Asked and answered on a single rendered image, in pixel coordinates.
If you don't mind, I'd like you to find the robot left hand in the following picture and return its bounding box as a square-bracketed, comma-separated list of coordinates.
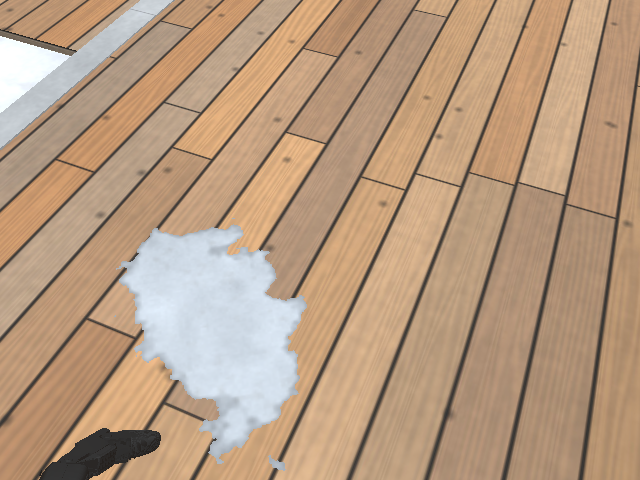
[39, 428, 161, 480]

